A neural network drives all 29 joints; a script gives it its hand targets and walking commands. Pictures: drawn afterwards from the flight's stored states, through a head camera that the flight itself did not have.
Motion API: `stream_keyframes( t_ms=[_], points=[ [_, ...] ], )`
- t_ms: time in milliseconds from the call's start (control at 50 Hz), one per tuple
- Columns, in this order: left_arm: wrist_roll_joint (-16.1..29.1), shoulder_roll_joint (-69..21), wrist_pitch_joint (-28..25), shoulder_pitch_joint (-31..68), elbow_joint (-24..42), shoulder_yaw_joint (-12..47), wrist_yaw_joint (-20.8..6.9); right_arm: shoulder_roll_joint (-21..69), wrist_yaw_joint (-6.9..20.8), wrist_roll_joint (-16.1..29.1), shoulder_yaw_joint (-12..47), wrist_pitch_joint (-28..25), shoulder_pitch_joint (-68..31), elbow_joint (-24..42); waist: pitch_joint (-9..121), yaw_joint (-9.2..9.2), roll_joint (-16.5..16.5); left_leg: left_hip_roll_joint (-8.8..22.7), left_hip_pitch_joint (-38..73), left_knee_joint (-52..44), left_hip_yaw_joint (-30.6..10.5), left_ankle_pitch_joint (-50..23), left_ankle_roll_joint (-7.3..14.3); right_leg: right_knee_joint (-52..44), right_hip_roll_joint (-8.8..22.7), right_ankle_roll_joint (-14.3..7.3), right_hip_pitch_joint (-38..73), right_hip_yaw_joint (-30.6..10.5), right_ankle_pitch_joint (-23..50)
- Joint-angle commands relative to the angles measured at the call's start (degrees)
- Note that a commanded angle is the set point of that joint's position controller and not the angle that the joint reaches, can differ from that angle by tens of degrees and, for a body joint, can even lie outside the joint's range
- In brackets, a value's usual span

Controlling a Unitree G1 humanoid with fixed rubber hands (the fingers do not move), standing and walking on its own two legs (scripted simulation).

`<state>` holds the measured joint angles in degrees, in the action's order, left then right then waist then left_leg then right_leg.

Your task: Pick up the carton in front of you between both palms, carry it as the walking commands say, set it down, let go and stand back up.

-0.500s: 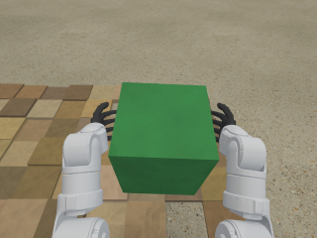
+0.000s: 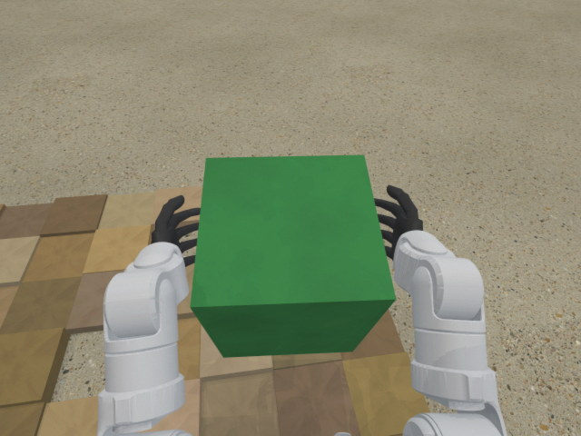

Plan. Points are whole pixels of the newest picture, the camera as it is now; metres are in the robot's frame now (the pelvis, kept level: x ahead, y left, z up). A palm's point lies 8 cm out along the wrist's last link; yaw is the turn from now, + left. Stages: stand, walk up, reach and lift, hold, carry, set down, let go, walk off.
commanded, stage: carry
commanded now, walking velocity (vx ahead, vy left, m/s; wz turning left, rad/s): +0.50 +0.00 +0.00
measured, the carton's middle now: (287, 265) +0.36 -0.01 +0.05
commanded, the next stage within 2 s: none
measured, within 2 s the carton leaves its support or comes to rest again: neither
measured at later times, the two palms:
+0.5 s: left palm (191, 115) +0.63 +0.15 +0.14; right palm (356, 112) +0.62 -0.15 +0.15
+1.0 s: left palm (207, 53) +0.88 +0.14 +0.16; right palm (336, 49) +0.90 -0.16 +0.16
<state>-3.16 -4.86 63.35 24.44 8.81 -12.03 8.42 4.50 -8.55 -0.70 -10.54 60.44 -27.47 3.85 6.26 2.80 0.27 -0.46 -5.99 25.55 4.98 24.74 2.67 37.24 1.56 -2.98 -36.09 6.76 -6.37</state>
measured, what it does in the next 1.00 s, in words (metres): climbs: left foot 0.04 m higher, then right foot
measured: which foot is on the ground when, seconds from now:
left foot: down 0.00-0.04, up 0.06-0.38, down 0.40-0.78, up 0.80-1.00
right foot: down 0.00-0.46, up 0.48-0.76, down 0.78-1.00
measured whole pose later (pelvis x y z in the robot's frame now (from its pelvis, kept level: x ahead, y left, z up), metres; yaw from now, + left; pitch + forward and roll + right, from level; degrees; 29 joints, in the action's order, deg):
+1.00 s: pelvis +0.56 -0.03 +0.05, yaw +0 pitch +5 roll +1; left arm -2.4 -4.9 67.9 28.6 0.1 -13.7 8.6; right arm 7.0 -7.9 -5.6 -15.9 68.2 -29.7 1.6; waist 4.6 -4.1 0.2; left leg 2.8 -35.9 60.4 2.3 20.7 0.5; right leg 27.5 0.6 -4.3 -15.7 9.1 -16.8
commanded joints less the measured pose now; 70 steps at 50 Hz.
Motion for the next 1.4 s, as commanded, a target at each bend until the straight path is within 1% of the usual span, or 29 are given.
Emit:
stream_keyframes(
  t_ms=[0, 20, 40, 60, 120, 200, 360, 420, 440, 460, 480, 520, 600, 700, 740, 760, 780, 800, 820, 860, 900, 980, 1120, 1180, 1200, 1240, 1260, 1320, 1380],
  points=[
    [14.35, -39.05, 0.89, 34.21, 0.74, 35.28, -3.54, 41.1, 4.82, 14.62, 34.59, 3.11, -28.84, 3.52, 19.49, -4.48, 7.31, 8.63, 4.93, 16.76, 0.29, -58.27, 2.0, -11.39, -5.73, -1.75, 23.39, 6.54, 5.56],
    [14.05, -38.19, 1.42, 34.56, -0.37, 34.3, -3.4, 40.4, 4.47, 14.24, 33.84, 3.89, -30.88, 3.9, 24.58, -6.69, -0.6, 6.56, -9.6, 30.74, -0.2, -41.1, -0.79, -8.74, 3.88, -5.46, 42.02, -5.48, 10.25],
    [13.97, -38.0, 2.0, 33.11, -2.45, 32.63, -3.21, 39.93, 4.1, 13.75, 33.45, 4.86, -31.61, 3.95, 22.93, -5.78, -12.73, 1.21, -22.65, 40.48, 1.45, -4.0, -1.86, -7.93, 16.2, -6.98, 49.14, -23.66, 31.81],
    [14.66, -36.38, 2.43, 34.53, -2.05, 31.96, -3.01, 40.08, 3.65, 13.49, 31.94, 5.31, -31.41, 3.05, 25.01, -7.71, -19.46, -5.13, -40.11, 57.03, -2.42, 7.56, -2.91, -9.28, 21.31, -16.36, 59.02, -36.8, 35.3],
    [19.06, -44.53, 2.58, 41.03, 1.22, 35.46, -4.25, 43.47, 3.11, 12.03, 30.4, 5.81, -34.38, 2.64, 21.05, -7.38, -3.14, 1.59, -45.44, 59.59, -6.41, 2.73, -0.27, -10.89, 16.69, -12.49, 48.58, -28.73, 16.73],
    [23.16, -51.05, 1.05, 49.43, 3.35, 39.15, -6.57, 47.87, 3.93, 10.04, 31.01, 4.84, -36.54, 1.88, 17.66, -5.09, -4.86, 3.48, -43.13, 50.16, -4.1, -1.82, -0.5, -16.84, 14.49, -10.31, 38.05, -21.46, 1.23],
    [21.02, -45.36, 1.62, 45.94, 3.44, 37.02, -5.32, 44.86, 3.77, 13.63, 34.22, 5.01, -40.04, 7.14, 15.51, -5.68, -10.05, 1.0, -27.41, 17.18, 4.54, -16.02, 0.43, -13.52, 10.03, -6.41, 34.27, -5.74, 26.34],
    [19.32, -41.83, 3.54, 44.87, 4.27, 35.21, -3.93, 41.77, 3.26, 14.44, 33.17, 6.42, -39.41, 5.26, 24.1, -0.35, -2.19, -3.44, -1.18, 5.48, 7.57, -21.95, 2.77, 10.72, 5.77, -0.68, 29.98, -0.07, 39.74],
    [18.41, -40.7, 4.06, 44.49, 4.76, 34.21, -3.6, 42.0, 3.16, 15.01, 32.79, 6.82, -37.2, 4.2, 29.42, 2.39, 2.98, 3.92, 16.46, 5.05, -1.54, -22.03, 5.08, 20.34, 5.94, 2.27, 17.28, -1.43, 20.74],
    [18.03, -41.44, 4.71, 43.34, 5.1, 33.54, -3.59, 41.45, 2.96, 15.3, 32.58, 6.78, -37.05, 3.92, 36.66, 3.28, 20.58, 18.62, 32.57, 0.93, -31.28, -20.88, 13.92, 36.44, -3.23, 5.35, -2.39, -2.54, -19.3],
    [17.69, -40.18, 4.91, 45.86, 5.83, 32.97, -3.27, 42.75, 3.27, 16.35, 32.77, 7.14, -37.81, 5.4, 33.43, 3.56, 14.89, 19.4, 30.71, -2.53, -38.48, -21.9, 15.85, 45.06, -4.09, 4.2, -9.6, -7.14, -24.36],
    [16.94, -41.61, 5.17, 48.12, 6.27, 31.51, -2.97, 45.92, 3.84, 19.25, 35.19, 7.25, -44.19, 10.42, 25.6, 4.22, 2.76, 18.9, 24.73, 2.29, -30.69, -25.65, 14.2, 46.04, -0.18, 1.29, -17.23, -9.61, -24.9],
    [13.88, -40.51, 5.42, 46.34, 4.93, 30.23, -2.61, 47.68, 4.89, 22.33, 36.93, 7.38, -48.81, 12.84, 21.99, 1.08, 5.34, 15.63, 12.29, -3.08, -20.1, -8.18, 9.37, 27.53, 1.33, 1.21, -10.17, -6.98, -23.54],
    [10.65, -39.34, 6.74, 43.08, -0.22, 29.35, -3.02, 46.47, 6.0, 19.19, 34.79, 8.84, -44.1, 4.17, 18.79, -2.75, 10.74, 12.81, -3.24, -4.69, -7.25, -10.19, 6.11, 1.62, -1.83, 2.25, 13.94, 3.28, -12.47],
    [11.03, -40.79, 6.95, 42.25, -3.54, 29.45, -3.99, 46.74, 6.18, 17.21, 33.58, 9.31, -42.2, 1.04, 19.57, -6.32, 4.97, 10.63, -9.98, 4.85, -1.31, -17.09, 3.88, -4.42, -4.79, 1.9, 30.47, 8.52, -7.76],
    [11.51, -41.44, 6.96, 41.48, -5.94, 29.55, -4.47, 46.51, 6.04, 15.94, 32.79, 9.45, -42.07, -0.24, 22.22, -8.48, -1.53, 6.8, -14.89, 18.06, 2.66, -20.41, 2.26, -5.42, -3.58, 0.13, 41.24, 3.95, -12.39],
    [11.71, -41.24, 6.87, 40.41, -8.13, 29.55, -4.66, 46.08, 5.88, 14.86, 31.26, 9.77, -41.84, -1.34, 22.88, -9.5, -13.51, 1.46, -30.19, 34.57, 2.78, -9.2, -1.36, -12.87, 10.62, -5.83, 49.05, -24.66, -22.74],
    [12.87, -42.85, 6.66, 40.82, -8.8, 29.85, -4.92, 45.01, 5.67, 13.4, 29.67, 9.83, -41.92, -2.19, 19.3, -6.86, -14.39, -2.71, -39.67, 42.99, -2.25, 5.95, -1.52, -21.11, 16.46, -9.59, 47.37, -44.09, -16.77],
    [14.47, -44.84, 6.51, 43.52, -7.26, 31.28, -5.53, 46.11, 5.48, 12.1, 28.57, 9.83, -40.39, -3.91, 19.02, -6.2, -8.52, 0.64, -41.99, 51.47, -5.84, 3.34, 0.07, -17.6, 19.59, -12.9, 46.16, -42.27, -10.46],
    [19.04, -51.21, 5.4, 49.47, -3.48, 34.96, -7.1, 49.62, 5.58, 10.56, 28.01, 9.24, -37.93, -4.54, 16.66, -5.59, -1.36, 3.96, -41.8, 51.25, -6.72, -1.2, 0.07, -15.97, 18.01, -11.14, 40.14, -31.5, 1.56],
    [22.01, -55.99, 3.94, 52.98, -1.02, 37.53, -8.3, 53.24, 5.82, 9.42, 28.88, 8.07, -37.77, -3.53, 15.94, -4.31, -4.46, 5.32, -38.88, 45.1, -6.33, -4.85, -1.3, -18.1, 15.45, -7.65, 37.18, -23.78, 1.98],
    [23.16, -57.72, 1.67, 49.52, 0.93, 39.5, -9.17, 55.49, 5.9, 10.14, 33.33, 5.37, -37.2, 0.63, 15.95, -5.29, -5.88, 4.12, -35.13, 25.17, -2.35, -6.41, -3.09, -20.93, 13.75, -7.32, 40.31, -14.68, 11.47],
    [18.39, -48.26, 1.06, 39.09, -0.46, 37.99, -7.27, 49.02, 5.57, 11.53, 36.29, 4.54, -33.81, 4.11, 15.7, -7.58, -8.68, 0.65, -29.66, 5.68, 2.17, -25.91, -0.48, -11.72, 8.82, -4.15, 47.99, -3.77, 30.66],
    [16.56, -46.19, 1.15, 38.66, -2.45, 36.79, -6.24, 45.75, 5.58, 11.2, 34.05, 4.91, -32.75, 1.91, 18.28, -2.1, -8.3, -2.71, -10.68, -1.25, 6.13, -27.41, 1.24, 0.42, 8.29, -1.7, 41.87, -0.4, 39.64],
    [15.86, -45.58, 1.14, 39.16, -2.68, 36.38, -5.94, 45.13, 5.57, 11.04, 33.19, 4.95, -32.08, 0.87, 21.45, 0.3, -4.22, -2.13, 1.43, -2.02, 6.94, -27.49, 0.57, 11.46, 6.19, 0.08, 35.33, 2.2, 30.87],
    [15.14, -44.75, 1.83, 39.39, -4.39, 35.3, -5.08, 43.82, 5.53, 11.32, 31.51, 5.29, -30.77, -1.84, 23.04, -1.73, 13.61, 19.55, 24.49, 8.42, -22.98, -56.06, 3.97, 32.95, -1.18, 2.64, 5.08, -4.51, -26.03],
    [14.83, -44.9, 2.05, 37.77, -4.79, 34.08, -4.66, 43.0, 5.29, 12.18, 31.75, 5.01, -32.48, -1.34, 26.01, 0.82, 18.86, 23.61, 28.69, 1.5, -35.62, -37.9, 13.6, 42.92, -4.87, 2.78, -7.2, -5.73, -26.98],
    [14.87, -49.65, 1.2, 42.93, -2.65, 34.27, -4.34, 51.09, 6.69, 16.35, 34.73, 3.81, -38.76, 2.1, 19.7, 0.55, 3.46, 18.92, 15.91, -2.79, -26.6, -30.49, 10.82, 41.02, 1.53, 1.58, -10.49, -6.86, -19.5],
    [14.94, -52.8, -0.47, 44.03, -1.47, 35.62, -4.9, 55.4, 7.99, 19.55, 37.67, 2.01, -43.84, 5.33, 20.34, -0.83, 4.17, 16.26, 9.66, -3.98, -18.47, -29.73, 9.26, 37.34, 2.53, 2.25, -8.04, -5.46, -13.94]
  ],
)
